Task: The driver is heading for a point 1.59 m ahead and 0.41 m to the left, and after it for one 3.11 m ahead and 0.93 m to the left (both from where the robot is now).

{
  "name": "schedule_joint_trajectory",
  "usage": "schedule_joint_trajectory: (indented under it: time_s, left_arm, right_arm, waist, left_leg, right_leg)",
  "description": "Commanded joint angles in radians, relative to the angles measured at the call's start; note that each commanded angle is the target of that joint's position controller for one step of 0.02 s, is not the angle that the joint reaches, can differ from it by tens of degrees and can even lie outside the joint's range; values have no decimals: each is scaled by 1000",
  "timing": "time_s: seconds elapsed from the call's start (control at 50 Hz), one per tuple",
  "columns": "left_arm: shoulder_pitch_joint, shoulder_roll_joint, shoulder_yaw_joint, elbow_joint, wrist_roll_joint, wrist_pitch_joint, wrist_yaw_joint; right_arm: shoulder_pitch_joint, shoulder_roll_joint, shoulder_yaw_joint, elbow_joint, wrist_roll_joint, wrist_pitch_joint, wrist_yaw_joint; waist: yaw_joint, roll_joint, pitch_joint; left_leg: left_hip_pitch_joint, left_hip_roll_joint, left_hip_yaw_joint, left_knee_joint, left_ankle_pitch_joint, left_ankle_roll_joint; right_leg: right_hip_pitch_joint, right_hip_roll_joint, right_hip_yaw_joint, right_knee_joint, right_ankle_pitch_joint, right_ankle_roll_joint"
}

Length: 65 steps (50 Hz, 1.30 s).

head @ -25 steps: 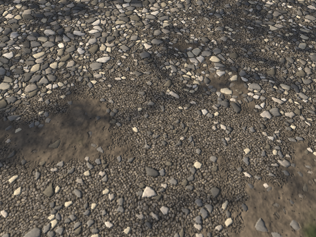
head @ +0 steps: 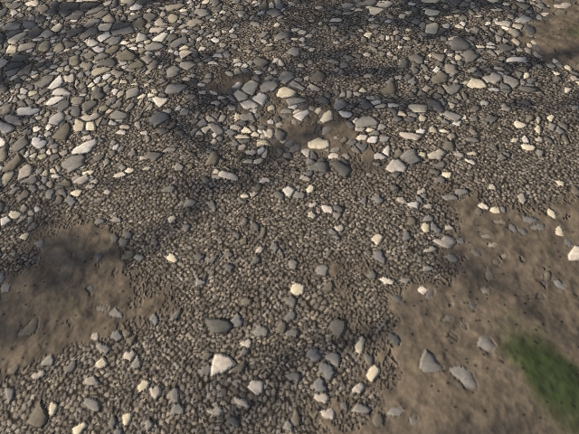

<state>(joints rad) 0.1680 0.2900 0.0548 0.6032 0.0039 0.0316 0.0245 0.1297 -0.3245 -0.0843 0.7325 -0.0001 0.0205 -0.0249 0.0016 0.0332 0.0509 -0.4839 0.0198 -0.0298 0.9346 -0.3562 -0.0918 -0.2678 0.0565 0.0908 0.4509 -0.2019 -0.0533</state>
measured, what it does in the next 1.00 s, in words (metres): walks ahead: left foot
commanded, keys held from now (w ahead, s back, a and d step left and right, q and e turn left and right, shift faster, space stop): no key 0.60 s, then w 0.40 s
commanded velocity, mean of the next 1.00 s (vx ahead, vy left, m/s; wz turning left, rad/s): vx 0.10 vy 0.00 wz -0.07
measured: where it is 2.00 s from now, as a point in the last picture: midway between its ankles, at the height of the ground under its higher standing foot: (326, 358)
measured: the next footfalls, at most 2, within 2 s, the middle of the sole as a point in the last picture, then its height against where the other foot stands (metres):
left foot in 0.16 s outside the picture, level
left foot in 1.34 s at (275, 422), level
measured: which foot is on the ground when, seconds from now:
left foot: up 0.00-0.14, down 0.16-0.88, up 0.90-1.00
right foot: down 0.00-1.00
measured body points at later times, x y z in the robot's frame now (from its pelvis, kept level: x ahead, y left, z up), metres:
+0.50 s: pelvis +0.01 +0.03 -0.01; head +0.02 +0.03 +0.44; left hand +0.14 +0.30 -0.12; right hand +0.15 -0.22 -0.11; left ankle +0.01 +0.15 -0.74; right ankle +0.02 -0.09 -0.74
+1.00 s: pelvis +0.10 -0.01 +0.00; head +0.11 -0.03 +0.45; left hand +0.16 +0.27 -0.12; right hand +0.18 -0.29 -0.13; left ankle +0.05 +0.14 -0.67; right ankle +0.06 -0.10 -0.74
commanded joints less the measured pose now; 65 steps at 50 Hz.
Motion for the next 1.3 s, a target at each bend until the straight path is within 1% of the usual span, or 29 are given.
schedule_joint_trajectory:
  time_s: [0.02,0.1,0.14,0.16,0.18,0.2,0.22,0.28,0.44,0.6,0.64,0.66,0.7,0.72,0.76,0.8,0.84,0.86,0.88,0.9,0.92,0.94,0.96,1.0,1.02,1.08,1.16,1.24,1.3]
  left_arm:
    - [-20,158,41,-53,7,-10,1]
    - [-40,137,26,-30,2,-8,-13]
    - [-43,99,9,-11,-6,-12,-15]
    - [-5,72,1,1,8,-20,-15]
    - [60,74,5,8,18,-29,-19]
    - [43,75,4,19,23,-29,-15]
    - [4,93,9,22,24,-25,-13]
    - [-21,88,12,29,15,-8,-8]
    - [11,59,13,87,8,-18,-4]
    - [39,63,17,142,6,-18,11]
    - [59,57,16,163,2,-14,15]
    - [64,61,19,167,-4,-16,17]
    - [24,48,17,141,-13,-42,12]
    - [-12,45,16,123,-21,-61,6]
    - [-41,55,19,112,-29,-90,-10]
    - [-20,48,17,122,-34,-108,-27]
    - [71,36,20,176,-26,-118,-38]
    - [143,45,29,213,-20,-116,-39]
    - [228,66,39,236,-24,-114,-36]
    - [345,137,56,247,-24,-115,-25]
    - [390,233,73,244,-15,-122,-36]
    - [318,165,52,230,-12,-133,-38]
    - [266,115,35,214,-13,-140,-36]
    - [203,92,21,199,-7,-137,-39]
    - [200,70,11,199,-2,-131,-38]
    - [237,85,9,214,-10,-121,-30]
    - [271,121,11,234,-10,-113,-11]
    - [296,138,18,263,-26,-111,-10]
    - [270,165,31,263,-18,-98,-8]
  right_arm:
    - [-32,-58,-5,-74,3,-14,6]
    - [-10,-58,-3,-74,7,-24,15]
    - [36,-37,6,-59,-8,-35,23]
    - [52,-73,3,-64,-24,-41,21]
    - [15,-149,-10,-69,-28,-41,18]
    - [-15,-86,4,-68,-26,-43,23]
    - [-41,-45,18,-75,-24,-47,28]
    - [-16,-57,20,-67,-21,-63,26]
    - [25,-40,36,-58,-15,-57,13]
    - [34,-27,45,-30,-12,-59,19]
    - [52,-36,44,-12,-9,-54,17]
    - [62,-61,35,-8,-2,-50,13]
    - [126,-104,24,13,12,-51,4]
    - [144,-127,16,22,16,-55,-1]
    - [162,-135,10,29,11,-67,-5]
    - [130,-131,9,18,23,-67,1]
    - [74,-132,8,7,38,-59,8]
    - [84,-112,13,10,32,-56,10]
    - [78,-72,27,6,24,-61,13]
    - [46,8,53,-24,4,-70,21]
    - [42,-4,47,-74,25,-90,15]
    - [55,-75,28,-62,47,-104,14]
    - [61,-86,24,-52,54,-114,23]
    - [47,-77,20,-38,27,-125,34]
    - [41,-66,20,-37,21,-124,44]
    - [-2,-23,32,-54,12,-114,61]
    - [-157,17,54,-112,17,-118,66]
    - [-212,-16,47,-143,26,-123,77]
    - [-127,-64,26,-127,21,-123,77]
  waist:
    - [26,-183,-121]
    - [17,-174,-95]
    - [-26,-133,-100]
    - [-9,-70,-124]
    - [68,83,-120]
    - [57,126,-130]
    - [42,109,-100]
    - [13,72,-67]
    - [-8,-32,-65]
    - [-3,-43,-64]
    - [-4,-17,-67]
    - [-9,21,-35]
    - [-29,116,47]
    - [-36,134,95]
    - [-46,116,105]
    - [-27,102,72]
    - [33,84,20]
    - [58,68,-17]
    - [95,36,-52]
    - [137,-165,-90]
    - [129,-338,-85]
    - [95,-199,-18]
    - [72,-155,31]
    - [47,-102,49]
    - [40,-109,41]
    - [48,-107,30]
    - [86,-109,64]
    - [67,-116,87]
    - [-3,-140,-1]
  left_leg:
    - [53,14,-9,-123,-10,6]
    - [162,4,1,-304,6,30]
    - [315,7,2,-551,228,58]
    - [407,89,-79,-564,389,85]
    - [384,167,-148,-527,466,150]
    - [277,177,-172,-562,311,203]
    - [246,140,-149,-574,192,185]
    - [241,86,-91,-556,135,128]
    - [279,54,-58,-513,169,128]
    - [276,38,-45,-517,199,130]
    - [270,28,-52,-549,-31,146]
    - [261,45,-94,-579,-203,176]
    - [281,202,-324,-717,-462,277]
    - [271,287,-433,-766,-482,325]
    - [310,327,-468,-783,-366,349]
    - [327,280,-362,-772,-237,313]
    - [203,181,-196,-712,-97,265]
    - [149,142,-145,-646,-57,246]
    - [81,105,-92,-536,-19,212]
    - [-52,6,21,-202,-28,139]
    - [-258,-82,11,52,-213,113]
    - [-349,-9,-65,198,-207,130]
    - [-396,32,-76,227,-96,153]
    - [-389,84,-52,176,58,157]
    - [-351,100,-39,146,111,150]
    - [-316,90,22,30,210,100]
    - [-177,42,74,-272,387,72]
    - [-132,25,42,-397,422,114]
    - [-9,-17,60,-405,331,167]
  right_leg:
    - [96,-243,219,-100,217,-183]
    - [53,-237,268,-76,169,-174]
    - [5,-194,251,-49,140,-115]
    - [-35,-148,216,-8,62,-55]
    - [-52,-53,110,32,-55,-4]
    - [41,-41,63,23,-91,38]
    - [65,-46,62,16,-59,48]
    - [50,-54,83,13,18,27]
    - [38,-63,96,-1,89,35]
    - [76,-71,99,0,141,44]
    - [64,-35,58,21,-64,39]
    - [4,-5,20,65,-220,33]
    - [-167,5,-56,210,-279,35]
    - [-222,-33,-69,266,-247,33]
    - [-291,-89,-43,334,-281,19]
    - [-221,-100,-66,230,-279,0]
    - [67,-40,-146,38,-38,2]
    - [201,-9,-162,20,16,16]
    - [320,-41,-107,7,-9,5]
    - [435,-244,197,-130,-138,-70]
    - [472,-425,609,-268,-314,-233]
    - [426,-446,606,-277,-404,-260]
    - [409,-404,500,-278,-398,-225]
    - [371,-334,330,-297,-182,-166]
    - [343,-302,253,-307,-66,-145]
    - [304,-257,110,-322,190,-149]
    - [195,-218,7,-358,217,-135]
    - [269,-282,5,-345,253,-122]
    - [374,-302,-15,-194,611,-87]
